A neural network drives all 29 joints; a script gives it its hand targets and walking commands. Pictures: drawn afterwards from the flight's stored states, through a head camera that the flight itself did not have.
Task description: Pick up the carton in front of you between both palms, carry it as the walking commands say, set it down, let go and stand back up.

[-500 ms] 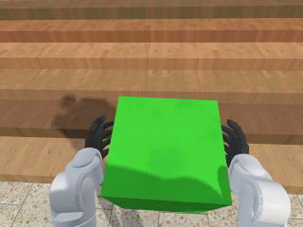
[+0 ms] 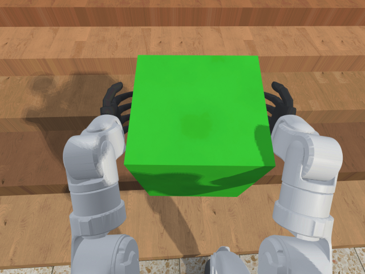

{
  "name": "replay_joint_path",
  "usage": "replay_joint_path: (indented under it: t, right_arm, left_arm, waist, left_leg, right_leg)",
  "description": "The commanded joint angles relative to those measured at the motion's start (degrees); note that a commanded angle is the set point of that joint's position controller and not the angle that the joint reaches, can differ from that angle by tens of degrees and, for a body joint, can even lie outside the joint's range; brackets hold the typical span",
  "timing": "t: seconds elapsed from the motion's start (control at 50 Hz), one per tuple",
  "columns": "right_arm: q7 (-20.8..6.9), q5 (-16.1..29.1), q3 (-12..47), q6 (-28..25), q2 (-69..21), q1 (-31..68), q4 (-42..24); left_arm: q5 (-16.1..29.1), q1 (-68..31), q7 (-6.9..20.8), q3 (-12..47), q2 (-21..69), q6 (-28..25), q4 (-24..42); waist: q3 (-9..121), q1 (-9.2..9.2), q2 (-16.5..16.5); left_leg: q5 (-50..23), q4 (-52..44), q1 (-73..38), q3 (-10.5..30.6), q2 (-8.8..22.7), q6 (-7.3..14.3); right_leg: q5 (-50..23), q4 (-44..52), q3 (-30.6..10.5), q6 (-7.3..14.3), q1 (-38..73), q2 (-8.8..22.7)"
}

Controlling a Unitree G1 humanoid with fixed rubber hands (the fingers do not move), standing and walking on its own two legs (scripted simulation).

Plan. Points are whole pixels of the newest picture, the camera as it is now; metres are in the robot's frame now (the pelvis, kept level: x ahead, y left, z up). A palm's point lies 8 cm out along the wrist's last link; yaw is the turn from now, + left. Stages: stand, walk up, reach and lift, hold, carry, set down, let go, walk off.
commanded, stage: carry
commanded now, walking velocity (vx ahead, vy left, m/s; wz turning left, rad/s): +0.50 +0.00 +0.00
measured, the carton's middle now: (195, 137) +0.39 -0.01 +0.08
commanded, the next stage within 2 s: none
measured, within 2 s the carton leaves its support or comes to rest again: neither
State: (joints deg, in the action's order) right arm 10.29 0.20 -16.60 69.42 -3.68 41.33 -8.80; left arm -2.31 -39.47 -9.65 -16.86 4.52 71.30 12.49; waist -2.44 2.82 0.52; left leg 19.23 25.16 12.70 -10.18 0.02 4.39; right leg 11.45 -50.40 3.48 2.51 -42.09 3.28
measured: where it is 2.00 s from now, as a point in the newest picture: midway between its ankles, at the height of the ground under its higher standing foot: (167, 94)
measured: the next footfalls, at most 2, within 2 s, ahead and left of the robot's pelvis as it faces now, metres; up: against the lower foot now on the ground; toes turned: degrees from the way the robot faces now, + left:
right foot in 0.02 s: +0.15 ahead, -0.12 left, +0.00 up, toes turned -5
left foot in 0.38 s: +0.45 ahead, +0.10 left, +0.12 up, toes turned -1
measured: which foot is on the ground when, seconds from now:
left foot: down 0.00-0.12, up 0.14-0.36, down 0.38-0.76, up 0.78-1.00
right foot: up 0.00-0.00, down 0.02-0.42, up 0.44-0.74, down 0.76-1.00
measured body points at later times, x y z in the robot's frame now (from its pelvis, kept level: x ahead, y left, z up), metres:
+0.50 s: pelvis +0.38 +0.02 +0.05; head +0.48 +0.01 +0.49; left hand +0.78 +0.14 +0.15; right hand +0.75 -0.17 +0.15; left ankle +0.42 +0.09 -0.63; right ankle +0.20 -0.11 -0.50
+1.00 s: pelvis +0.71 -0.01 +0.22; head +0.77 +0.02 +0.67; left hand +1.07 +0.23 +0.37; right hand +1.13 -0.07 +0.38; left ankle +0.70 +0.08 -0.37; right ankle +0.73 -0.06 -0.51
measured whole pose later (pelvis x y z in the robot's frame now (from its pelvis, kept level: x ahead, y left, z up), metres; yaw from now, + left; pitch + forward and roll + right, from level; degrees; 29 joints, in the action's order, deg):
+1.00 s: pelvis +0.71 -0.01 +0.22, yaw +1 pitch +4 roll -1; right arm 7.2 -5.7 -24.1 73.1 -5.1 47.0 -5.0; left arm 2.3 -46.4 -12.0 -15.1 1.2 72.9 2.5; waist -3.8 -11.9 2.2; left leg 23.1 83.1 43.2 -1.0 -2.8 3.6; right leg 13.4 -30.0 7.2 6.6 -20.7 -3.5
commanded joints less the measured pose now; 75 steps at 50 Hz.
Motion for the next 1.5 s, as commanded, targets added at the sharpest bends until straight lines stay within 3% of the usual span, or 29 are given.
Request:
replay_joint_path:
  t: [0.0,0.06,0.1,0.12,0.16,0.24,0.28,0.32,0.36,0.4,0.42,0.48,0.64,0.7,0.74,0.76,0.78,0.82,0.94,1.02,1.08,1.1,1.14,1.24,1.3,1.38,1.4,1.44,1.48]
  right_arm:
    - [-7.92,16.86,37.45,1.66,-44.95,33.1,-1.7]
    - [-7.75,15.79,37.7,2.36,-46.66,32.1,-0.79]
    - [-7.64,14.95,38.42,2.25,-47.01,33.01,0.96]
    - [-7.52,14.85,37.42,1.68,-47.63,33.09,0.24]
    - [-6.88,14.25,36.79,0.36,-48.56,35.02,-4.54]
    - [-4.77,7.66,34.36,-1.66,-42.47,30.84,-4.67]
    - [-3.63,5.2,33.33,-1.57,-38.81,30.7,-4.93]
    - [-2.89,5.45,33.4,-1.21,-38.9,29.12,-3.33]
    - [-3.65,8.1,36.51,-1.2,-41.77,29.7,-6.49]
    - [-5.37,13.78,41.72,-1.67,-45.75,26.16,-5.26]
    - [-6.54,16.63,45.26,-2.38,-49.19,27.38,-8.01]
    - [-9.28,24.7,48.43,-3.1,-55.22,39.11,-13.44]
    - [-11.64,29.34,47.01,-1.62,-51.6,42.92,-3.85]
    - [-12.13,29.18,42.54,-0.47,-49.87,44.3,-1.06]
    - [-10.98,24.14,38.27,1.08,-48.49,40.91,3.79]
    - [-10.37,20.37,36.29,2.49,-48.57,36.96,5.67]
    - [-9.64,17.77,33.05,3.41,-47.3,32.96,6.89]
    - [-8.68,11.58,28.86,4.33,-43.97,29.71,8.39]
    - [-5.33,0.93,20.89,2.72,-37.1,36.48,5.66]
    - [-4.49,-1.05,20.37,4.33,-35.0,33.86,11.31]
    - [-5.34,1.95,23.35,5.13,-42.11,37.43,11.7]
    - [-6.37,3.65,24.22,5.53,-45.19,37.35,12.67]
    - [-7.39,7.24,26.64,5.59,-45.49,38.81,13.04]
    - [-9.68,19.49,35.32,4.28,-54.94,52.1,2.24]
    - [-10.83,24.15,38.07,2.09,-57.06,54.55,-2.6]
    - [-11.39,22.48,39.19,0.49,-57.19,47.94,-1.76]
    - [-11.23,20.09,38.69,0.11,-56.36,44.27,0.92]
    - [-11.12,15.72,39.29,-0.65,-55.08,35.27,5.1]
    - [-10.49,12.62,37.57,-1.79,-53.34,29.71,2.21]
  left_arm:
    - [15.42,-35.86,4.38,39.02,44.28,-0.55,-0.07]
    - [15.35,-33.38,5.08,37.95,45.82,-0.27,-2.37]
    - [15.26,-30.92,5.61,36.87,44.18,-0.47,-4.41]
    - [15.88,-32.01,5.65,37.87,45.23,-0.96,-2.54]
    - [20.77,-39.17,6.24,41.2,50.62,-2.58,6.01]
    - [26.11,-44.46,7.15,45.15,49.92,-4.07,10.56]
    - [26.64,-43.4,7.5,45.33,47.89,-3.77,8.35]
    - [26.93,-41.97,7.91,45.1,47.1,-2.89,9.24]
    - [25.95,-41.25,7.88,44.28,47.18,-2.36,7.68]
    - [19.76,-32.46,7.17,41.71,46.1,-2.68,5.2]
    - [15.88,-28.34,6.52,37.18,43.58,-3.13,6.22]
    - [11.01,-32.01,5.9,35.91,44.07,-4.08,5.1]
    - [0.36,-27.33,2.96,28.91,34.12,-4.41,-3.74]
    - [0.39,-29.16,1.66,28.02,32.71,-2.93,-4.49]
    - [5.36,-32.7,2.78,32.43,36.21,-1.18,-2.49]
    - [7.89,-33.31,3.33,34.27,37.88,-0.25,-4.26]
    - [10.6,-31.61,3.82,35.9,40.7,0.11,-4.05]
    - [16.88,-37.57,5.88,39.0,47.91,1.6,-3.35]
    - [33.43,-61.88,9.11,46.69,58.3,-0.04,0.9]
    - [29.69,-55.72,8.58,39.25,54.15,1.14,-8.49]
    - [25.85,-49.92,8.56,35.23,55.89,2.27,-14.79]
    - [24.08,-48.59,8.05,34.39,54.79,1.92,-13.99]
    - [19.54,-46.09,7.32,31.99,53.55,2.55,-16.29]
    - [10.09,-42.4,4.41,27.72,49.98,1.7,-14.36]
    - [6.11,-41.65,2.58,27.58,46.96,-0.16,-9.36]
    - [6.37,-39.15,2.22,34.3,49.87,-1.75,-4.69]
    - [7.72,-38.36,3.17,36.18,51.58,-2.21,-4.49]
    - [11.6,-34.69,5.52,39.39,52.89,-3.47,-5.3]
    - [15.72,-32.94,7.03,43.35,57.13,-5.07,-4.53]
  waist:
    - [29.02,1.75,-10.17]
    - [34.04,-7.2,-0.61]
    - [33.52,-11.4,20.82]
    - [38.66,-14.18,16.99]
    - [35.96,-12.09,5.01]
    - [26.13,-10.35,5.34]
    - [21.33,-6.0,5.17]
    - [27.3,-0.62,12.21]
    - [41.85,11.65,10.35]
    - [52.89,5.87,-23.43]
    - [58.46,6.58,-17.92]
    - [32.82,4.82,-2.51]
    - [26.17,3.71,-0.47]
    - [33.01,-6.55,-13.75]
    - [40.88,-14.46,-3.89]
    - [43.3,-10.48,14.91]
    - [48.04,-10.08,11.42]
    - [33.11,-8.47,-1.02]
    - [30.21,-7.36,-2.64]
    - [33.85,-6.21,9.11]
    - [36.15,-3.72,4.23]
    - [34.4,-1.99,0.5]
    - [33.1,1.29,-16.35]
    - [28.2,3.63,-3.11]
    - [30.0,-0.82,-3.31]
    - [37.31,-7.23,-14.9]
    - [42.65,-10.09,-10.89]
    - [49.36,-8.18,13.55]
    - [48.35,-7.84,5.6]
  left_leg:
    - [-57.22,7.25,-28.6,6.13,11.07,6.73]
    - [-61.41,36.2,-8.85,0.24,5.13,-0.22]
    - [14.21,63.59,43.14,5.57,-6.32,-2.68]
    - [13.71,74.28,49.1,13.13,-4.65,-2.17]
    - [13.31,77.13,53.71,14.22,-1.75,-0.01]
    - [23.46,80.21,62.52,8.53,-0.47,2.25]
    - [18.07,56.25,44.63,3.95,3.24,2.87]
    - [-0.75,38.25,11.62,-4.98,-5.67,3.68]
    - [-10.66,21.37,-11.08,1.29,-7.86,3.8]
    - [-65.51,5.23,-36.54,45.24,17.47,15.22]
    - [-59.65,8.18,-38.84,52.81,17.58,20.24]
    - [-43.96,5.09,-28.1,37.16,10.84,10.37]
    - [-48.56,-7.1,-24.35,22.8,10.23,8.36]
    - [-92.05,2.51,-1.95,8.3,9.11,5.8]
    - [-52.68,37.74,5.67,8.01,2.68,-0.67]
    - [4.34,65.56,19.64,11.26,-8.67,-6.34]
    - [0.67,83.51,23.54,17.84,-8.31,-4.97]
    - [1.39,77.74,32.07,16.32,-4.68,-1.48]
    - [7.09,49.68,33.8,10.89,-0.1,-0.54]
    - [-5.75,21.94,15.1,6.57,-1.94,0.79]
    - [-28.95,-18.5,4.03,5.4,-3.05,-1.49]
    - [-43.84,-27.78,-11.05,9.03,3.12,-1.49]
    - [-119.8,8.2,-54.68,21.05,21.71,3.17]
    - [-86.88,3.84,-49.25,22.17,14.96,7.81]
    - [-72.94,-4.31,-26.54,14.38,8.78,2.33]
    - [-105.83,8.23,-15.78,7.8,10.05,-0.46]
    - [-94.13,22.04,-16.65,6.63,7.73,-3.77]
    - [6.76,68.3,14.56,13.79,-7.43,-9.69]
    - [2.19,80.29,22.51,21.59,-6.69,-4.48]
  right_leg:
    - [-1.32,6.91,5.89,1.79,0.99,-5.1]
    - [-23.34,31.49,6.13,3.48,39.73,-5.46]
    - [-102.6,16.04,-21.38,10.43,83.85,16.11]
    - [-87.83,16.35,-24.13,15.91,85.34,19.19]
    - [-42.9,21.76,-24.94,13.53,76.76,17.02]
    - [-27.77,28.75,-16.94,10.09,67.36,14.28]
    - [-29.79,37.0,-5.73,6.49,48.64,9.78]
    - [-72.18,32.57,1.7,5.88,32.62,6.03]
    - [-84.06,-1.69,2.71,1.36,34.27,4.9]
    - [12.75,-48.83,-7.64,-5.12,12.16,-12.35]
    - [11.85,-61.87,-14.53,-2.04,6.15,-12.61]
    - [13.58,-49.76,-4.64,1.73,-9.9,-6.94]
    - [21.85,-27.24,3.34,4.49,-16.21,-2.64]
    - [-0.16,-6.7,12.03,4.69,28.04,-11.09]
    - [-24.82,16.41,-2.05,9.79,50.24,-4.33]
    - [-64.85,17.78,-31.57,18.97,60.56,14.98]
    - [-59.13,18.21,-39.26,24.33,58.23,15.53]
    - [-47.74,20.52,-27.41,16.69,48.02,9.43]
    - [-45.9,22.62,-19.0,12.03,49.52,8.8]
    - [-52.53,20.95,-6.32,9.05,42.89,5.81]
    - [-58.27,2.72,-3.53,3.74,54.22,0.15]
    - [-29.02,-4.46,-2.79,2.84,42.76,-1.06]
    - [32.14,-29.94,0.66,-0.2,-13.83,-6.82]
    - [30.36,-57.25,1.73,1.92,-37.2,-8.28]
    - [20.03,-32.64,7.84,2.23,-10.97,-6.3]
    - [-0.08,-2.25,8.98,4.48,23.17,-11.32]
    - [-12.74,12.53,3.56,5.74,33.23,-8.89]
    - [-89.31,17.03,-30.3,20.25,63.29,15.28]
    - [-64.6,17.37,-30.47,20.79,57.24,12.22]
